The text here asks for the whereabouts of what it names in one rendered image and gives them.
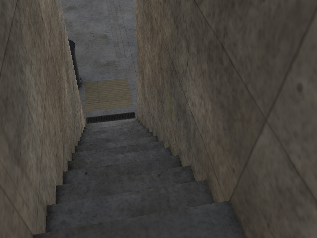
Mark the stairs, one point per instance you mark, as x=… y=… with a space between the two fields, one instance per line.
x=121 y=170

